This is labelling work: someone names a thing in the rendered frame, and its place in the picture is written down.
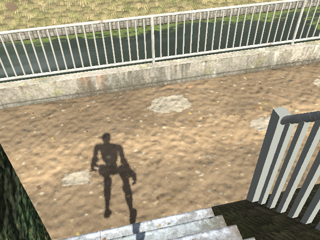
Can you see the stairs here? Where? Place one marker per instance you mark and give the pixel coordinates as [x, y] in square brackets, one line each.
[199, 224]

